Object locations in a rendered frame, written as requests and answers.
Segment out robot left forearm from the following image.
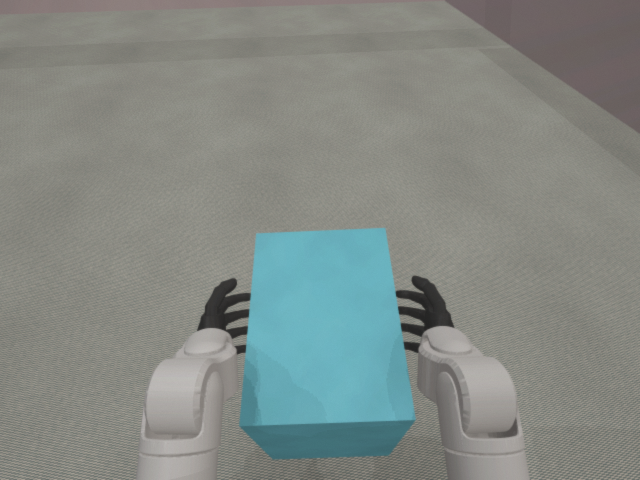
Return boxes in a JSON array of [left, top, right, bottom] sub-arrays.
[[136, 328, 239, 480]]

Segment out robot left hand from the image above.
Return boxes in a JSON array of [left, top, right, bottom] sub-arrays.
[[197, 278, 251, 355]]

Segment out carton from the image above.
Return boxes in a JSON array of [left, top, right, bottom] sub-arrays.
[[239, 228, 416, 460]]

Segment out robot right forearm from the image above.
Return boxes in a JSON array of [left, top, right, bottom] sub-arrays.
[[417, 326, 530, 480]]

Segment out robot right hand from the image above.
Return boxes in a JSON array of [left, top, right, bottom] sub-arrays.
[[396, 275, 454, 353]]

